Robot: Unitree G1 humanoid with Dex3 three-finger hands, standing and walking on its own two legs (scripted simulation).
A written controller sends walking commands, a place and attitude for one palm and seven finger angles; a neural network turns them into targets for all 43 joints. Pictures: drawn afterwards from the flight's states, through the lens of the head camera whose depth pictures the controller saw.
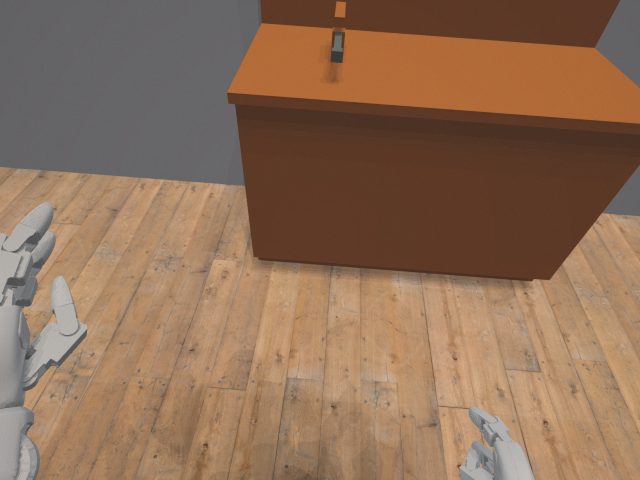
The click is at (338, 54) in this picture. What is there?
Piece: tap's lever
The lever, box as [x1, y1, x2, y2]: [331, 47, 342, 62]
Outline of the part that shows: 332,47 331,61 341,62 342,48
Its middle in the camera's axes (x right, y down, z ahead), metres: +0.04 -0.48 +1.00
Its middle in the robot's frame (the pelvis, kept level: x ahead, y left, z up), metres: +1.08 +0.03 +0.08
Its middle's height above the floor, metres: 0.85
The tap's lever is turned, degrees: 0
